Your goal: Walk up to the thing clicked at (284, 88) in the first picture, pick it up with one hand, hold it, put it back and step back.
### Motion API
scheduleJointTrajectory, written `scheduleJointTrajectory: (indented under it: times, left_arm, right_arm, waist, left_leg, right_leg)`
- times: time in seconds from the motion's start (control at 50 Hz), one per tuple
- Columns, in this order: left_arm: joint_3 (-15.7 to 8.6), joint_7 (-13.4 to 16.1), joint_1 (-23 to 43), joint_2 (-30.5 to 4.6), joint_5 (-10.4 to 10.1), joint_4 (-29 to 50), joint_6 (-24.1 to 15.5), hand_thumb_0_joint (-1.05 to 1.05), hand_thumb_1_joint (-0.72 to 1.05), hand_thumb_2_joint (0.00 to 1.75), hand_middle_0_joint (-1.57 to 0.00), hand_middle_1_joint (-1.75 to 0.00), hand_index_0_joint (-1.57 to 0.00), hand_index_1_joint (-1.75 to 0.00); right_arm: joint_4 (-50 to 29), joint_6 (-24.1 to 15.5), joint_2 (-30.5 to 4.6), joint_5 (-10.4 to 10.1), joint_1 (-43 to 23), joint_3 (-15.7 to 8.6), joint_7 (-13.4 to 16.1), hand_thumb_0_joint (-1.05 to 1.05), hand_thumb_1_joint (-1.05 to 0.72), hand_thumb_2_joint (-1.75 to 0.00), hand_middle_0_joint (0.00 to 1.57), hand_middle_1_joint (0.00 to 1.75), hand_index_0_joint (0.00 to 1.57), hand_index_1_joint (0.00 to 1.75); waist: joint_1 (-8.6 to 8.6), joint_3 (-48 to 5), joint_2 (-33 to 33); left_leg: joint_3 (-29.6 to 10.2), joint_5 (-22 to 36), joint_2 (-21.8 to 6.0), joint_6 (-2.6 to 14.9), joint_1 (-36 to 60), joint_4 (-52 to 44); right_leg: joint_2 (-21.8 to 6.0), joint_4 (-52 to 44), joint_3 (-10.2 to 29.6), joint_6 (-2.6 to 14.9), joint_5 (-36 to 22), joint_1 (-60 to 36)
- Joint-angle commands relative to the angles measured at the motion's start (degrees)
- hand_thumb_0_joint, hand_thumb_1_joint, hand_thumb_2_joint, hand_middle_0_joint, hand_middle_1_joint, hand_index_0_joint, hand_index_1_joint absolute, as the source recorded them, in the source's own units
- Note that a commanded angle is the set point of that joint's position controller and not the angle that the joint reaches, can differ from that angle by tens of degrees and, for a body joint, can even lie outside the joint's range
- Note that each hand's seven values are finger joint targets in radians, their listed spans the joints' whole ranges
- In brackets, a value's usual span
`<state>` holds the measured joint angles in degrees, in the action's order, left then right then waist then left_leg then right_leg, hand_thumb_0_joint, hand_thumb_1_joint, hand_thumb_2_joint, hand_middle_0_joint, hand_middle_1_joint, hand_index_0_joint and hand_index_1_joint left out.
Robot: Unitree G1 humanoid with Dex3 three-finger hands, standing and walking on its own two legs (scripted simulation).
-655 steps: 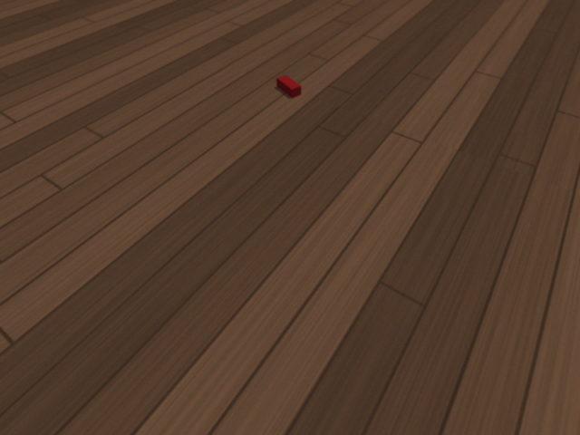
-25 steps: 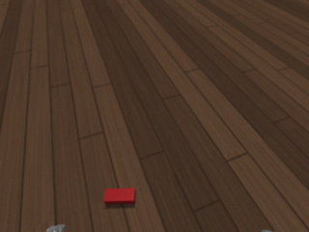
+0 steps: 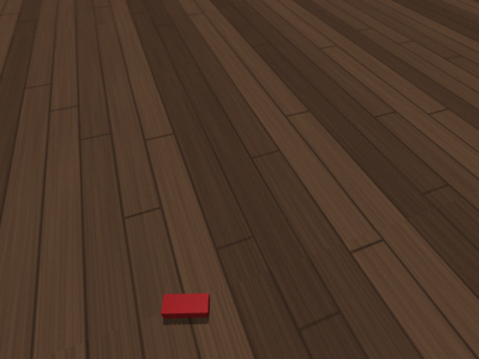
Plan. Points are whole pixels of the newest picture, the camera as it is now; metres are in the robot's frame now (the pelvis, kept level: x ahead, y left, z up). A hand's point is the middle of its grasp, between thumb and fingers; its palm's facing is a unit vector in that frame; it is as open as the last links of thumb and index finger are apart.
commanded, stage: walk up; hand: left
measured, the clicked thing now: (186, 305) +0.44 +0.22 -0.75
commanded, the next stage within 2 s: stand in 0.56 s
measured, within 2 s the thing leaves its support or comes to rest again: neither
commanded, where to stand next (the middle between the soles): +0.05 -0.02 m, yaw +1 degrees
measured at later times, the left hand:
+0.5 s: hand out of the picture +0.09 +0.26 -0.15, palm faces +0.00 -0.95 -0.31, open 7.4 cm
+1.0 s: hand out of the picture +0.08 +0.27 -0.15, palm faces -0.02 -0.94 -0.35, open 7.4 cm
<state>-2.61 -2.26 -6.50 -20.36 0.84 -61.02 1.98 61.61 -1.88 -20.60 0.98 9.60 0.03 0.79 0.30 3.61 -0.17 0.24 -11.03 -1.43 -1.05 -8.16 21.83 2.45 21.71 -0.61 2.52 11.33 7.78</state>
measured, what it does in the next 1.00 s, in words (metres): stands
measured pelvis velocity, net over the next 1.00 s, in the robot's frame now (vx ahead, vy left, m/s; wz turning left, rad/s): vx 0.01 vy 0.01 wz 0.01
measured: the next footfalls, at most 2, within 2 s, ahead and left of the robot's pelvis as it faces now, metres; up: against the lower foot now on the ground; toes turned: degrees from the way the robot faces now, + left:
none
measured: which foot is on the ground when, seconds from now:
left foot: down 0.00-1.00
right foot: down 0.00-1.00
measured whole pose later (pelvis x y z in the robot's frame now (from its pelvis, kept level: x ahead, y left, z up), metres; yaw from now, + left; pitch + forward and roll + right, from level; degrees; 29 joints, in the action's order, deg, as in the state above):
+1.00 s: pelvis +0.01 +0.01 +0.00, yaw +1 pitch -2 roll +0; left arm 0.0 -0.6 -6.3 -20.0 0.5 -65.2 -1.1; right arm 65.1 -0.7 -19.9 0.7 7.3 0.9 -0.7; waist 0.4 3.1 0.8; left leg 0.0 -9.1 -0.4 -0.3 -6.2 17.6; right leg 1.4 16.9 -0.7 1.3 9.3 5.4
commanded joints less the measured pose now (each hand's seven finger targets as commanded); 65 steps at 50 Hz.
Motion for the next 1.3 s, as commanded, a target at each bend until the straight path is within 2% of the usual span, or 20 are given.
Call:
scheduleJointTrajectory:
  times: [0.0,0.18,0.24,0.28,0.32,0.52,0.54,0.56,0.62,0.7,0.76,0.82,0.86,0.88,0.94,1.0,1.16,1.2,1.28]
  left_arm:
    - [-2.7,0.8,3.67,-12.16,-0.14,4.27,-1.51,0.0,0.9,0.9,-0.2,-0.3,-0.2,-0.3]
    - [-2.48,0.85,2.17,-11.67,-0.35,3.39,-1.46,0.0,0.9,0.9,-0.2,-0.3,-0.2,-0.3]
    - [-2.3,0.98,2.18,-11.77,-0.18,3.46,-1.48,0.0,0.9,0.9,-0.2,-0.3,-0.2,-0.3]
    - [-2.22,1.03,1.85,-11.54,-0.38,3.31,-1.51,0.0,0.9,0.9,-0.2,-0.3,-0.2,-0.3]
    - [-2.23,1.07,2.6,-11.71,-0.22,3.3,-1.43,0.0,0.9,0.9,-0.2,-0.3,-0.2,-0.3]
    - [-2.15,1.16,2.3,-11.76,-0.16,2.68,-1.48,0.0,0.9,0.9,-0.2,-0.3,-0.2,-0.3]
    - [-0.75,1.51,2.62,-10.45,-0.45,2.15,-2.63,0.0,0.9,0.9,-0.2,-0.3,-0.2,-0.3]
    - [-0.9,1.73,3.52,-11.32,-0.31,2.04,-3.17,0.0,0.9,0.9,-0.2,-0.3,-0.2,-0.3]
    - [-0.73,2.12,3.29,-11.96,-0.29,1.12,-3.78,0.0,0.9,0.9,-0.2,-0.3,-0.2,-0.3]
    - [-0.25,2.38,3.16,-11.86,-0.44,0.12,-3.95,0.0,0.9,0.9,-0.2,-0.3,-0.2,-0.3]
    - [-0.21,2.48,3.26,-12.03,-0.43,-0.16,-4.11,0.0,0.9,0.9,-0.2,-0.3,-0.2,-0.3]
    - [-0.06,2.52,3.03,-12.0,-0.51,-0.52,-4.09,0.0,0.9,0.9,-0.2,-0.3,-0.2,-0.3]
    - [0.13,2.56,3.19,-11.91,-0.42,-0.41,-4.14,0.0,0.9,0.9,-0.2,-0.3,-0.2,-0.3]
    - [0.14,2.56,3.65,-11.88,-0.35,-0.34,-4.24,0.0,0.9,0.9,-0.2,-0.3,-0.2,-0.3]
    - [0.16,2.66,2.91,-12.08,-0.37,-0.56,-4.48,0.0,0.9,0.9,-0.2,-0.3,-0.2,-0.3]
    - [0.25,2.71,3.06,-12.31,-0.52,-0.83,-4.34,0.0,0.9,0.9,-0.2,-0.3,-0.2,-0.3]
    - [0.6,2.77,2.22,-11.97,-0.39,-1.17,-4.18,0.0,0.9,0.9,-0.2,-0.3,-0.2,-0.3]
    - [0.53,2.82,2.76,-12.27,-0.51,-1.13,-4.1,0.0,0.9,0.9,-0.2,-0.3,-0.2,-0.3]
    - [0.61,2.81,2.24,-12.21,-0.31,-1.13,-4.04,0.0,0.9,0.9,-0.2,-0.3,-0.2,-0.3]
  right_arm:
    - [-3.39,-1.57,-12.69,-0.07,-1.55,-2.76,1.11,0.0,-0.9,-0.9,0.2,0.3,0.2,0.3]
    - [-3.16,-1.82,-12.67,-0.12,-2.33,-2.54,1.18,0.0,-0.9,-0.9,0.2,0.3,0.2,0.3]
    - [-3.14,-1.73,-13.07,-0.21,-2.29,-2.77,1.27,0.0,-0.9,-0.9,0.2,0.3,0.2,0.3]
    - [-3.22,-1.7,-12.81,-0.24,-2.68,-2.63,1.28,0.0,-0.9,-0.9,0.2,0.3,0.2,0.3]
    - [-3.03,-1.64,-13.0,-0.24,-2.55,-2.74,1.32,0.0,-0.9,-0.9,0.2,0.3,0.2,0.3]
    - [-2.91,-1.37,-12.82,-0.24,-3.87,-2.9,1.21,0.0,-0.9,-0.9,0.2,0.3,0.2,0.3]
    - [-2.44,-0.88,-11.73,-0.38,-5.72,-2.06,0.63,0.0,-0.9,-0.9,0.2,0.3,0.2,0.3]
    - [-2.57,-0.68,-10.86,-0.46,-5.46,-1.88,0.46,0.0,-0.9,-0.9,0.2,0.3,0.2,0.3]
    - [-2.02,-0.43,-11.38,-0.58,-5.43,-1.72,0.17,0.0,-0.9,-0.9,0.2,0.3,0.2,0.3]
    - [-1.1,-0.16,-11.72,-0.54,-5.44,-1.64,-0.16,0.0,-0.9,-0.9,0.2,0.3,0.2,0.3]
    - [-0.75,-0.23,-11.97,-0.39,-5.04,-1.65,-0.31,0.0,-0.9,-0.9,0.2,0.3,0.2,0.3]
    - [-0.47,-0.13,-11.86,-0.38,-5.24,-1.7,-0.39,0.0,-0.9,-0.9,0.2,0.3,0.2,0.3]
    - [-0.29,-0.13,-11.75,-0.4,-5.11,-1.72,-0.43,0.0,-0.9,-0.9,0.2,0.3,0.2,0.3]
    - [-0.21,-0.21,-11.9,-0.38,-4.67,-1.7,-0.43,0.0,-0.9,-0.9,0.2,0.3,0.2,0.3]
    - [-0.14,-0.37,-11.38,-0.36,-5.0,-1.57,-0.42,0.0,-0.9,-0.9,0.2,0.3,0.2,0.3]
    - [0.29,-0.29,-11.26,-0.34,-4.7,-1.46,-0.32,0.0,-0.9,-0.9,0.2,0.3,0.2,0.3]
    - [0.55,-0.31,-11.72,-0.43,-5.12,-1.6,-0.19,0.0,-0.9,-0.9,0.2,0.3,0.2,0.3]
    - [0.77,-0.22,-11.39,-0.3,-4.23,-1.39,-0.18,0.0,-0.9,-0.9,0.2,0.3,0.2,0.3]
    - [0.54,-0.21,-11.68,-0.3,-5.21,-1.63,-0.16,0.0,-0.9,-0.9,0.2,0.3,0.2,0.3]
  waist:
    - [-0.38,-2.98,-1.57]
    - [-0.8,-4.96,0.72]
    - [-0.41,-6.39,-0.06]
    - [-0.75,-6.17,0.7]
    - [-0.31,-5.74,0.32]
    - [-0.43,-4.33,-0.18]
    - [-0.79,-5.8,3.59]
    - [-0.11,-5.86,1.87]
    - [-0.19,-5.89,0.42]
    - [-0.25,-3.15,-1.13]
    - [-0.22,-3.37,-1.07]
    - [-0.4,-2.59,-1.21]
    - [-0.37,-3.54,-0.87]
    - [0.0,-4.63,-0.48]
    - [-0.34,-6.05,-0.29]
    - [-0.31,-4.95,-0.51]
    - [-0.44,-5.61,0.08]
    - [-0.15,-4.48,0.72]
    - [-0.37,-4.83,0.45]
  left_leg:
    - [-5.29,1.78,-5.19,3.38,-0.26,-3.69]
    - [-5.89,6.88,-6.17,3.33,0.04,-4.2]
    - [-5.65,8.87,-6.72,3.74,1.4,-3.79]
    - [-5.55,9.95,-6.63,3.54,1.58,-3.67]
    - [-5.64,9.98,-6.96,3.59,0.5,-4.06]
    - [-5.2,7.26,-6.39,3.45,0.99,-4.69]
    - [-5.28,6.87,-6.05,2.69,1.71,-4.53]
    - [-5.39,6.82,-6.13,2.7,1.37,-4.76]
    - [-5.57,8.58,-6.18,2.43,2.5,-4.97]
    - [-5.88,4.35,-5.93,2.28,2.38,-6.17]
    - [-6.39,4.54,-6.08,2.22,1.58,-7.08]
    - [-6.32,2.68,-5.89,2.23,2.14,-6.98]
    - [-6.48,3.27,-5.96,2.25,2.19,-7.05]
    - [-6.47,4.84,-6.28,2.32,1.84,-6.95]
    - [-6.58,8.05,-6.39,2.26,2.67,-6.71]
    - [-6.69,7.42,-6.34,2.19,2.86,-7.04]
    - [-6.81,10.14,-6.67,2.37,3.58,-6.71]
    - [-6.68,8.18,-6.35,2.26,1.83,-7.42]
    - [-6.89,8.68,-6.57,2.51,2.46,-7.08]
  right_leg:
    - [-8.61,-6.42,9.55,0.8,0.94,1.04]
    - [-8.04,-4.37,7.98,0.3,-5.18,-1.38]
    - [-8.13,-3.79,7.84,0.34,-8.12,-1.8]
    - [-8.24,-3.77,7.83,0.28,-8.81,-1.79]
    - [-8.22,-3.6,7.68,0.24,-9.7,-2.42]
    - [-8.36,-4.81,8.07,0.25,-7.54,-1.41]
    - [-9.7,-6.74,8.72,-0.18,-7.59,-2.74]
    - [-10.03,-6.8,9.07,-0.2,-8.93,-3.73]
    - [-9.87,-6.8,8.37,-0.7,-11.61,-4.29]
    - [-9.62,-8.9,8.18,-1.03,-6.3,-1.57]
    - [-9.34,-8.46,7.54,-1.21,-5.57,-2.52]
    - [-9.4,-9.38,7.93,-1.23,-1.54,-0.44]
    - [-9.52,-9.31,7.82,-1.1,-2.2,-1.07]
    - [-9.66,-8.66,7.71,-1.1,-5.48,-3.05]
    - [-9.7,-7.58,7.04,-1.35,-9.33,-4.05]
    - [-9.67,-7.72,7.14,-1.26,-7.69,-2.7]
    - [-9.85,-7.08,6.71,-1.23,-9.49,-3.17]
    - [-9.76,-7.45,6.83,-1.27,-7.69,-3.23]
    - [-9.93,-7.33,6.77,-1.1,-7.99,-3.24]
